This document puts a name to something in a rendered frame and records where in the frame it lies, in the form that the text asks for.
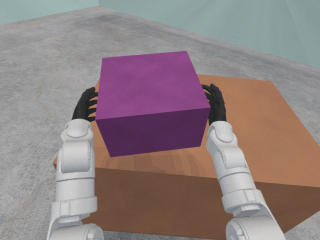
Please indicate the pedestal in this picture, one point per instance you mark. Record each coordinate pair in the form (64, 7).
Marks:
(177, 193)

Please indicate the robot right forearm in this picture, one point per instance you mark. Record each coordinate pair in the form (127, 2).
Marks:
(240, 195)

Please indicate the robot left upper arm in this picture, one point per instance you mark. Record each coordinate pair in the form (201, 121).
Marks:
(88, 231)

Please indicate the carton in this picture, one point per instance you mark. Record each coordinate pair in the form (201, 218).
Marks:
(150, 103)

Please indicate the robot left hand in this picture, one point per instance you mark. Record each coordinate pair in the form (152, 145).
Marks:
(82, 110)

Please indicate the robot right upper arm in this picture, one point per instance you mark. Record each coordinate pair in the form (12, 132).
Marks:
(260, 227)

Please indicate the robot right hand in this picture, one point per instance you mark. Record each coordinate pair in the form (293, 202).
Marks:
(217, 104)

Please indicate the robot left forearm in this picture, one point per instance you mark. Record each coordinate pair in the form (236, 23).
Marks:
(75, 172)

